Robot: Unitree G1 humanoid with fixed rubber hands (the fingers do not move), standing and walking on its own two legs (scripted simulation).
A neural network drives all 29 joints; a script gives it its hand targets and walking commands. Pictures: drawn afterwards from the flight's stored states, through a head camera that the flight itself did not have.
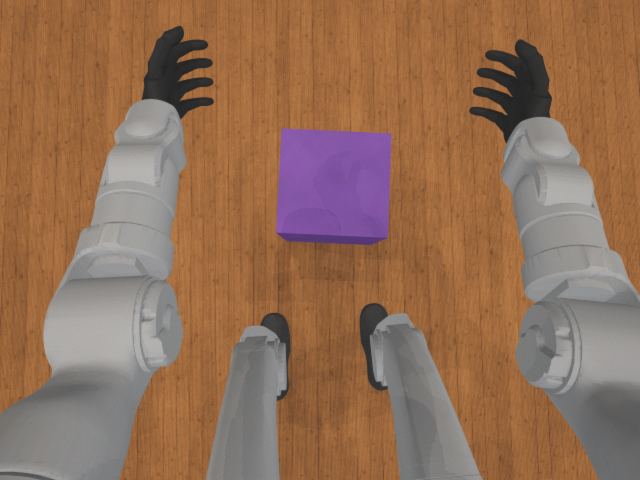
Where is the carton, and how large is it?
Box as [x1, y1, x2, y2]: [276, 128, 391, 244]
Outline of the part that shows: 282,128 276,232 286,240 371,244 387,237 391,133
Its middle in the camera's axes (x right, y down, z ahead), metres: +0.03 -0.10 +0.86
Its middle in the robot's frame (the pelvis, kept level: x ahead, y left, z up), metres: +0.50 -0.04 -0.52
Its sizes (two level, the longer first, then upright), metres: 0.210 0.200 0.250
